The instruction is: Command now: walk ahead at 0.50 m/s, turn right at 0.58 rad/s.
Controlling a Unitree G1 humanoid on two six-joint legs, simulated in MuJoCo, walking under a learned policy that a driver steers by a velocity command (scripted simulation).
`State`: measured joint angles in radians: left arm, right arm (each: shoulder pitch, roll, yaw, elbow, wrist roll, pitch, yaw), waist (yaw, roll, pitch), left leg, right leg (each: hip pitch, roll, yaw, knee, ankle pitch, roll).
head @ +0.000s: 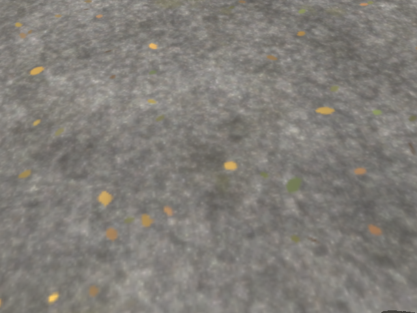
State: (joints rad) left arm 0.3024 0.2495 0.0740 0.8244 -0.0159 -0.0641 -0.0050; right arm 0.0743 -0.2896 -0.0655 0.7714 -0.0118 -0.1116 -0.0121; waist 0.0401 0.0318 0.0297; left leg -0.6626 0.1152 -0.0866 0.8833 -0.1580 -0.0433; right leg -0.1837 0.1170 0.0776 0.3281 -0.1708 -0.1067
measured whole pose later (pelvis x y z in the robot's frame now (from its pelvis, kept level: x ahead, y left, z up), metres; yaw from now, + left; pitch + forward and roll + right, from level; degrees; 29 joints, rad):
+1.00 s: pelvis +0.40 +0.00 -0.01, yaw -18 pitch +3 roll +0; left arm 0.18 0.30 0.08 0.73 0.00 0.02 0.02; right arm 0.14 -0.29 -0.05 0.79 0.00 0.00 -0.04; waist 0.04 0.00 0.03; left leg -0.44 0.00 -0.06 0.74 -0.36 -0.05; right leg -0.42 0.07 0.09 0.45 -0.08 -0.03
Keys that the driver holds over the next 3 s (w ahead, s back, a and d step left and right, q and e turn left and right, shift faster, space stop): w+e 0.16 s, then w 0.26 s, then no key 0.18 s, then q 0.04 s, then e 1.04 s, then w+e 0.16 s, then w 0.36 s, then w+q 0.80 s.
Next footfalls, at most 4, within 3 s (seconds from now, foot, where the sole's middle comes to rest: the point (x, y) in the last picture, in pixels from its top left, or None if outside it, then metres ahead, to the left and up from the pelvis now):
0.22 left None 0.32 0.14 -0.78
0.66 right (280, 304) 0.50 -0.14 -0.78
1.06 left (203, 299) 0.51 0.10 -0.78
1.48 right None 0.36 -0.13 -0.78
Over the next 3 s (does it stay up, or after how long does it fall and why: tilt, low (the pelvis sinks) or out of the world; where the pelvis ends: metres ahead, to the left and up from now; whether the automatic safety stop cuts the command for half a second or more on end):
stays up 0.75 -0.39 -0.02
